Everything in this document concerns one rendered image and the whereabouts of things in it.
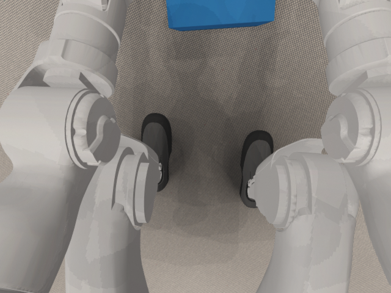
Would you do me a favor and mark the carton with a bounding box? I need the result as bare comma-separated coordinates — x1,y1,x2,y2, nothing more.
166,0,276,31

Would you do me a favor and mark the robot right thigh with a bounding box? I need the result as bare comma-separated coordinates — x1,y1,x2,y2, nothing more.
256,152,356,293

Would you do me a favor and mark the robot left upper arm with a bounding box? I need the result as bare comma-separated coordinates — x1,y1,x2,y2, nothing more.
0,86,121,293

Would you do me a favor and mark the robot right upper arm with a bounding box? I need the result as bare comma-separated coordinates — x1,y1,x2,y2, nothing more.
321,86,391,285

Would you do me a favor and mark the robot left forearm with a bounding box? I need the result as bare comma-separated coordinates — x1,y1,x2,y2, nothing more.
0,0,133,110

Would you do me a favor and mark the robot right forearm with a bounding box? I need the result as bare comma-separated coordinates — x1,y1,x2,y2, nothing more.
312,0,391,96

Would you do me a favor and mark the robot right shin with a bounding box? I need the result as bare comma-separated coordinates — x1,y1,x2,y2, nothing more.
247,139,359,219

